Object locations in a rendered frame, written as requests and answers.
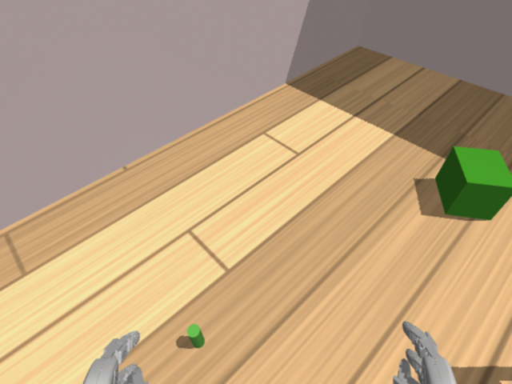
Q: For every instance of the right robot hand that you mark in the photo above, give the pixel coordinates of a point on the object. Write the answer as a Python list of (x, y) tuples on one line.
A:
[(427, 363)]

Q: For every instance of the left robot hand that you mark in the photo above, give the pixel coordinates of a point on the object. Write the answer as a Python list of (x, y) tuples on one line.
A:
[(105, 369)]

